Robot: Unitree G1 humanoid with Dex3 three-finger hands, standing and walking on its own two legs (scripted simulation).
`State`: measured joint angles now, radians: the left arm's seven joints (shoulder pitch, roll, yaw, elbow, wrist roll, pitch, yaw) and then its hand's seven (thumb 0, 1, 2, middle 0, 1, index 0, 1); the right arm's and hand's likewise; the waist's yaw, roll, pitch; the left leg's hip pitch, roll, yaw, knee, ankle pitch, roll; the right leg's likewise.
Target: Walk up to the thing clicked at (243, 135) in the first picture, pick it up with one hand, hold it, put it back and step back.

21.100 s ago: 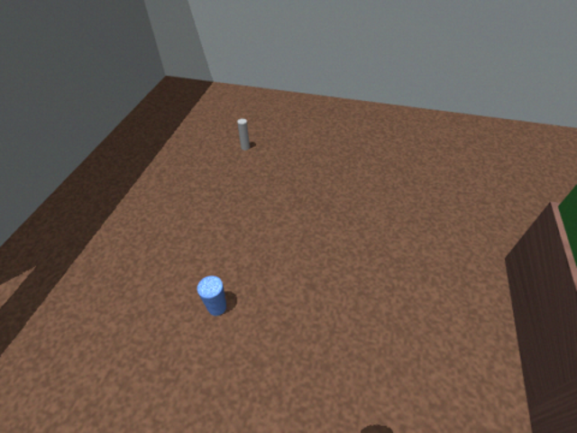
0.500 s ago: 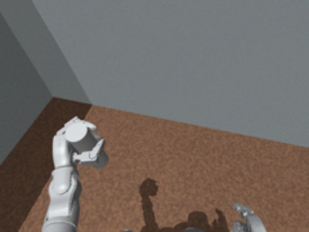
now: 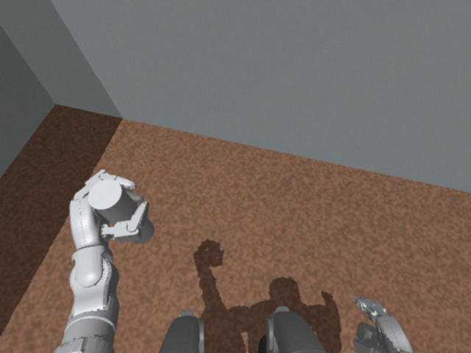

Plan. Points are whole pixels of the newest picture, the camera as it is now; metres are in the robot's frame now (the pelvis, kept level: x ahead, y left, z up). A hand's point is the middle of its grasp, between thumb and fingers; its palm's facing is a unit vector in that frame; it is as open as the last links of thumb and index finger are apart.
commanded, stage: crouch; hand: left
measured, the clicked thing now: (126, 215) +0.35 +0.20 -0.02
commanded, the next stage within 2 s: lower in 1.46 s
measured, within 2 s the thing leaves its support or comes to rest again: neither
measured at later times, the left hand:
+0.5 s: hand (145, 237) +0.39 +0.22 -0.25, palm faces +0.26 -0.96 -0.04, open 6.9 cm
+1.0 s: hand (151, 247) +0.41 +0.24 -0.40, palm faces +0.26 -0.97 -0.03, open 6.9 cm
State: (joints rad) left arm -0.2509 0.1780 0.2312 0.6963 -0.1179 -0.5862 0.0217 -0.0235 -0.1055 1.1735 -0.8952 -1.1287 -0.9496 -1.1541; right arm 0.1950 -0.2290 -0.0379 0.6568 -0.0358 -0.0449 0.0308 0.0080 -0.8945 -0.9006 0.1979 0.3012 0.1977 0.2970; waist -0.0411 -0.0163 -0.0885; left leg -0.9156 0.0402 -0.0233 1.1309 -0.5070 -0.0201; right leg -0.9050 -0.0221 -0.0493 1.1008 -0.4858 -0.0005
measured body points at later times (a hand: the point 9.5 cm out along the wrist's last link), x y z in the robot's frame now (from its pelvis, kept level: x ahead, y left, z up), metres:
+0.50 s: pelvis -0.05 +0.00 -0.21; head +0.14 +0.03 +0.20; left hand +0.37 +0.27 -0.24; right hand +0.07 -0.26 -0.34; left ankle +0.02 +0.13 -0.65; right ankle +0.02 -0.12 -0.65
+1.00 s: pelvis -0.08 +0.01 -0.34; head +0.14 +0.06 +0.05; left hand +0.39 +0.29 -0.39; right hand -0.02 -0.27 -0.45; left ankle +0.02 +0.13 -0.65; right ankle +0.02 -0.12 -0.65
